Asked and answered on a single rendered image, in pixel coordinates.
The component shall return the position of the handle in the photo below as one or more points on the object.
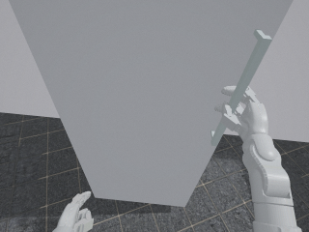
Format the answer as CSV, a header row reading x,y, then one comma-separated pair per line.
x,y
260,49

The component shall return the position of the robot right hand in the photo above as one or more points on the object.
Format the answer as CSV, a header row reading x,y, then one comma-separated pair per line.
x,y
250,120

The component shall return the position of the right robot forearm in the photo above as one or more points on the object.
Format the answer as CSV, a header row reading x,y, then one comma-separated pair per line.
x,y
270,186

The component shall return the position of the fridge door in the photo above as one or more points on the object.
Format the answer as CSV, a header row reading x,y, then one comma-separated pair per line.
x,y
135,83

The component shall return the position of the robot left hand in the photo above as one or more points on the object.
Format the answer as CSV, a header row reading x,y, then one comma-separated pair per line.
x,y
79,221

